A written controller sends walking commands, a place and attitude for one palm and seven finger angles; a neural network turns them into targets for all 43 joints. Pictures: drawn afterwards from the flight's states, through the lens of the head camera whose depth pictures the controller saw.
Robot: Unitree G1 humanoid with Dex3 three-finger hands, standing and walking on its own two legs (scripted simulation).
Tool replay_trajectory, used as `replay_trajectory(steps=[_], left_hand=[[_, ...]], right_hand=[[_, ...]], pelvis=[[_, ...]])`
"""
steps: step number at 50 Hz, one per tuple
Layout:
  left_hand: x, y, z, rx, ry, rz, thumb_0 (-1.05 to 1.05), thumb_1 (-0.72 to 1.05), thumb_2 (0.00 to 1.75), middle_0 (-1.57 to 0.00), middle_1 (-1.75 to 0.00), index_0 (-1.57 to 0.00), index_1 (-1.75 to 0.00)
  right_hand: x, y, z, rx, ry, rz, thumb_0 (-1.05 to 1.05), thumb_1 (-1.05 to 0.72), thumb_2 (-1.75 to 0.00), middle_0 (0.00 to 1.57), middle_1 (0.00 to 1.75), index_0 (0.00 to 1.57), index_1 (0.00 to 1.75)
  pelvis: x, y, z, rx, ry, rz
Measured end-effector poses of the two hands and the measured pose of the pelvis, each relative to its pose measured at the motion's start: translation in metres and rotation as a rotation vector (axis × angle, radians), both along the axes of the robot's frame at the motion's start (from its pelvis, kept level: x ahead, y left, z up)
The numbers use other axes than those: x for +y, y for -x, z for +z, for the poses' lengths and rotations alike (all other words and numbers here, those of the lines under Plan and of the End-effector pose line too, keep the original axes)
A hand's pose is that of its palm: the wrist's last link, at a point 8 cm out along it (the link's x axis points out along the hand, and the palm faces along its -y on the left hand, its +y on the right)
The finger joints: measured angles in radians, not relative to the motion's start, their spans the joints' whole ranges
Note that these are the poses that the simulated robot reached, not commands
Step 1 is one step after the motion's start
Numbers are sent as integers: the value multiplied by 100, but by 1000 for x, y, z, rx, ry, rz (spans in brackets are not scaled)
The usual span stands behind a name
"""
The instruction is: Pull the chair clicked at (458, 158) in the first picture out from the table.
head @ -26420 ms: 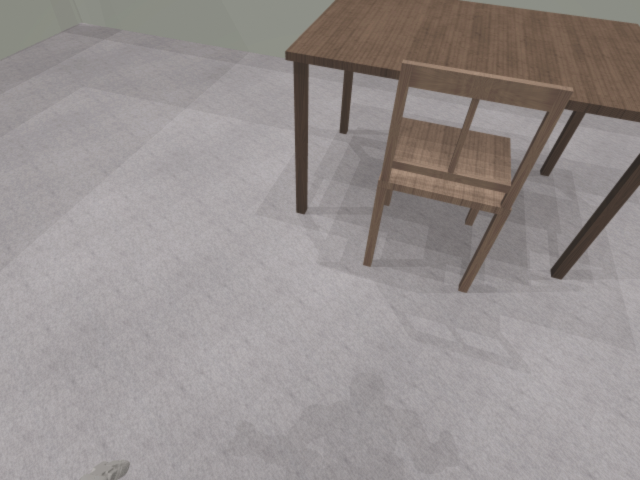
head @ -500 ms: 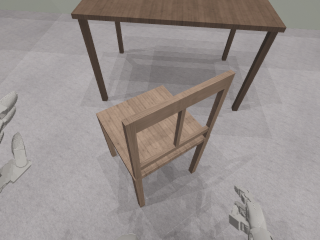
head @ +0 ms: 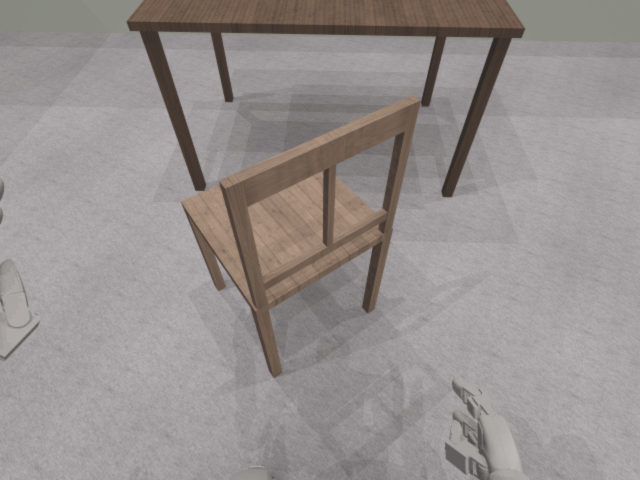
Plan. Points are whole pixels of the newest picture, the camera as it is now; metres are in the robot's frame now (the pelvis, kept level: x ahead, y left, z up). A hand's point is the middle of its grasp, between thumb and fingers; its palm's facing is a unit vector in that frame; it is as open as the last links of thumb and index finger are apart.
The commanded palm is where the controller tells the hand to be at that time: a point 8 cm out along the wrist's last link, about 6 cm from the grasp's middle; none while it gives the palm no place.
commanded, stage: stop stepping back and stand still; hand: left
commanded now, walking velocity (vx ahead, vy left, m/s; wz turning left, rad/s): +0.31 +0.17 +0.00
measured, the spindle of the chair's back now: (328, 207) +0.63 +0.02 -0.11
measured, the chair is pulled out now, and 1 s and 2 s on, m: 0.55 0.55 0.55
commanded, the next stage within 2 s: let the arm hang, fingers relaxed in 1.02 s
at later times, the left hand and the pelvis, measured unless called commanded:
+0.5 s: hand out of the picture +0.13 +0.26 +0.17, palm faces +0.50 -0.75 -0.44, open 7.4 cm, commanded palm +0.08 +0.30 +0.19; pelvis -0.05 -0.01 +0.00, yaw +3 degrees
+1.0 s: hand (9, 370) +0.18 +0.27 +0.16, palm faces +0.39 -0.78 -0.50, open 7.4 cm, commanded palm +0.11 +0.31 +0.19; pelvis -0.01 +0.00 +0.01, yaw +2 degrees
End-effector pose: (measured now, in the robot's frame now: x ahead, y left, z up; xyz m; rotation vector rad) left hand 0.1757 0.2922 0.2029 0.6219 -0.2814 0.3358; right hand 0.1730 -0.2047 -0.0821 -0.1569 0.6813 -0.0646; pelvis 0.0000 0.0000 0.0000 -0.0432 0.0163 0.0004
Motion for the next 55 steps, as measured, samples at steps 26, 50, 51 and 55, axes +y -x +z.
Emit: replay_trajectory(steps=[26, 50, 51, 55], left_hand=[[5, 91, -19, -9, 107, 142, 2, 89, 90, -21, -30, -21, -30], [11, 36, -19, 83, 68, 56, 2, 89, 90, -21, -30, -22, -30], [12, 36, -18, 84, 67, 56, 2, 89, 90, -21, -30, -22, -30], [14, 40, -19, 91, 73, 65, 2, 89, 90, -21, -30, -22, -30]], right_hand=[[-34, 75, 8, 13, 69, -38, 1, -90, -90, 20, 30, 20, 30], [-30, 23, 22, 36, 94, -47, 1, -90, -90, 21, 30, 20, 30], [-30, 22, 23, 32, 95, -49, 1, -90, -90, 21, 30, 20, 30], [-28, 20, 25, 24, 93, -48, 1, -90, -90, 20, 30, 20, 30]], pelvis=[[-9, 49, 4, -40, -34, 48], [1, 13, 10, -23, -30, 39], [1, 13, 10, -23, -30, 39], [2, 15, 11, -22, -30, 38]])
